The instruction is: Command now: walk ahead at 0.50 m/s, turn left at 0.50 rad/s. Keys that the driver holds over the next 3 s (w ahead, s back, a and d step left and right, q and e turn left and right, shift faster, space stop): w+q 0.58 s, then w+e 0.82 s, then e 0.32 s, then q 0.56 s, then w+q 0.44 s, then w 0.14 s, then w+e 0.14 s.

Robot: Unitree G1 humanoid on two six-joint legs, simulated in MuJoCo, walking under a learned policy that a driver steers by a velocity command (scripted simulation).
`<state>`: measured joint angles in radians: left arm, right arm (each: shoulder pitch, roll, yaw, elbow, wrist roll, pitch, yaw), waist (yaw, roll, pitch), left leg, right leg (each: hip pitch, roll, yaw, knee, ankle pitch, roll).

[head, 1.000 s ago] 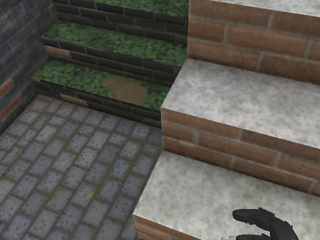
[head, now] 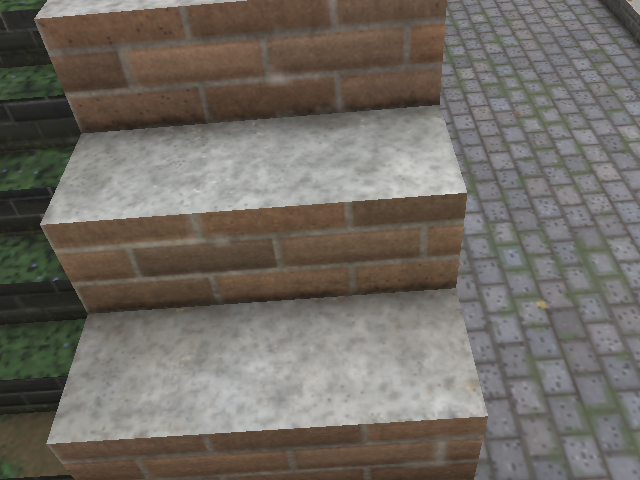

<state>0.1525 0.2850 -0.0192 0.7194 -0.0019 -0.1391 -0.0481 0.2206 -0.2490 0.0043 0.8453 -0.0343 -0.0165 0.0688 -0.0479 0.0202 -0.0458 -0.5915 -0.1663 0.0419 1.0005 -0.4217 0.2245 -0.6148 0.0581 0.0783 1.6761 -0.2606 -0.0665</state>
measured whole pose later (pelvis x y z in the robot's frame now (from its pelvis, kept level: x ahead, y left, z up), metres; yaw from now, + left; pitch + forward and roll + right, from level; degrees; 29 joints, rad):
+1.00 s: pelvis +0.20 +0.12 +0.17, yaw +10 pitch -1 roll -2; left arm -0.02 0.10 -0.06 0.73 0.02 0.03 -0.08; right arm 0.31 -0.29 0.00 0.99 0.01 -0.07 0.06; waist -0.02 0.02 0.06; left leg -0.25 0.11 0.01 1.02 -0.04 0.10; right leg -0.74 0.13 -0.08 1.17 -0.49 -0.15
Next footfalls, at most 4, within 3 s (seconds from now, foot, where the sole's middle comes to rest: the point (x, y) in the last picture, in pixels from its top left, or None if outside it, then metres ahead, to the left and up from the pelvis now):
0.10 right None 0.11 -0.13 -0.70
0.48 left None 0.16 0.22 -0.44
0.64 left None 0.05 0.23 -0.70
0.94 right None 0.36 0.09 -0.49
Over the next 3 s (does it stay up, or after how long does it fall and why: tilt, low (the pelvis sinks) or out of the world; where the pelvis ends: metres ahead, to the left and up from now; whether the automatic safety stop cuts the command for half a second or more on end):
stays up -0.29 0.16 -0.16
